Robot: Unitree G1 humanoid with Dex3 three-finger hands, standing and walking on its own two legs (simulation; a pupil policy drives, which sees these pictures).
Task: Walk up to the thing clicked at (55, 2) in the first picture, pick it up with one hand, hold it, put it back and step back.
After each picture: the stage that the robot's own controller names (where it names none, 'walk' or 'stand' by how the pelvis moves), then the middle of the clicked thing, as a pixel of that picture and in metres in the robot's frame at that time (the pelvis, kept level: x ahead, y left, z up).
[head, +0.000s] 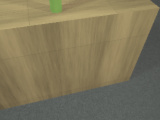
stand; out of the picture +0.91 +0.16 +0.13
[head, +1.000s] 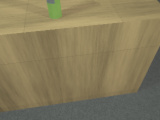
walk; out of the picture +0.81 +0.18 +0.14
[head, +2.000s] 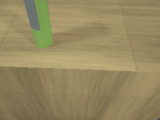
stand; (38, 15) +0.52 +0.19 +0.16
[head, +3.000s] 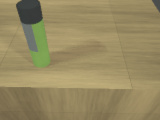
stand; (36, 37) +0.48 +0.18 +0.13
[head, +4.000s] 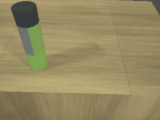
stand; (32, 40) +0.46 +0.19 +0.13
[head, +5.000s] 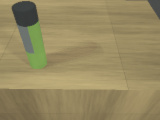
stand; (32, 39) +0.48 +0.19 +0.13
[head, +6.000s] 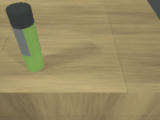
stand; (28, 41) +0.46 +0.20 +0.13
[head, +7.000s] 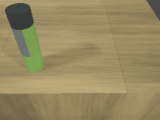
stand; (28, 42) +0.46 +0.20 +0.13
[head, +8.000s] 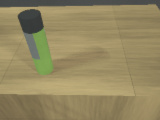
rise first; (38, 45) +0.46 +0.20 +0.13
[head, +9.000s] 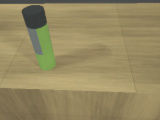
go down; (41, 41) +0.48 +0.20 +0.13
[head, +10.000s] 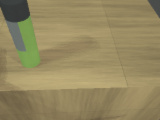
go down; (23, 35) +0.47 +0.18 +0.14
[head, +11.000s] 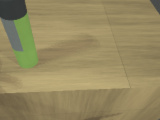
go down; (20, 34) +0.45 +0.18 +0.15
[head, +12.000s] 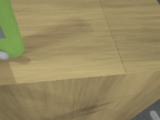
close in; (0, 18) +0.46 +0.20 +0.18
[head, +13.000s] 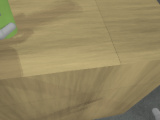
close; out of the picture +0.53 +0.20 +0.19
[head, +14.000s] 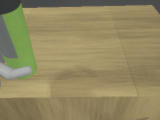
lift; (12, 35) +0.31 +0.17 +0.30
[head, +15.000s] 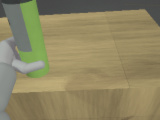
lift; (27, 31) +0.33 +0.14 +0.30
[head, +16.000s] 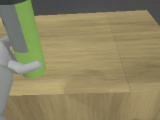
hold; (22, 32) +0.33 +0.15 +0.30
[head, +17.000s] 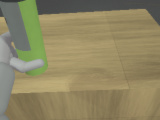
crouch; (25, 29) +0.32 +0.14 +0.31
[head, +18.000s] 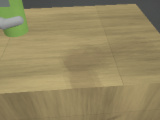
crouch; out of the picture +0.44 +0.19 +0.36
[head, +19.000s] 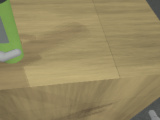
lower; (2, 24) +0.47 +0.20 +0.16
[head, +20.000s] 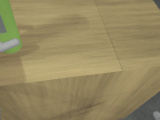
lower; out of the picture +0.48 +0.19 +0.18
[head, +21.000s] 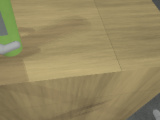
lower; (0, 16) +0.48 +0.19 +0.18
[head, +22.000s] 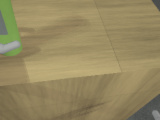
lower; (0, 15) +0.48 +0.19 +0.18
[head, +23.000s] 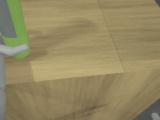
loosen; (10, 19) +0.47 +0.18 +0.18
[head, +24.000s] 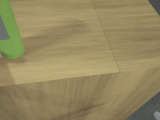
withdraw; (1, 20) +0.47 +0.19 +0.18
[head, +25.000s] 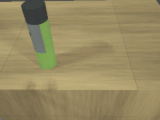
sink last; (41, 38) +0.46 +0.18 +0.16
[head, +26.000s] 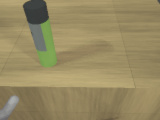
stand; (42, 37) +0.48 +0.18 +0.14
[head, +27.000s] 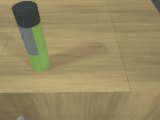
stand; (34, 40) +0.46 +0.19 +0.13
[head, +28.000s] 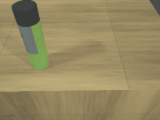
stand; (33, 39) +0.46 +0.19 +0.13
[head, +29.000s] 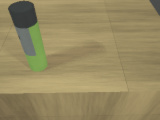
stand; (31, 41) +0.45 +0.19 +0.13
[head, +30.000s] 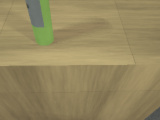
walk; (39, 11) +0.53 +0.15 +0.16
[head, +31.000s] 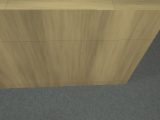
walk; out of the picture +0.83 +0.21 +0.15
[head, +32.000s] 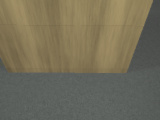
stand; out of the picture +1.18 +0.16 +0.15
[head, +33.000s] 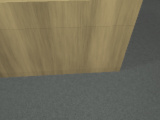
stand; out of the picture +1.13 +0.22 +0.13
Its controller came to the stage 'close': yes
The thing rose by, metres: 0.22
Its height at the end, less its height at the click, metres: +0.00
